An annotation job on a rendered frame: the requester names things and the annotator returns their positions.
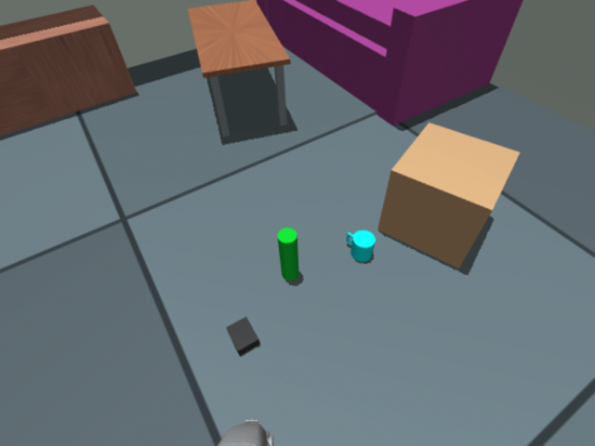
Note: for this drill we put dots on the sofa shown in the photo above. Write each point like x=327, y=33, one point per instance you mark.
x=399, y=57

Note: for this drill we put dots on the coffee table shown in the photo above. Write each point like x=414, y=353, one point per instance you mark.
x=236, y=37

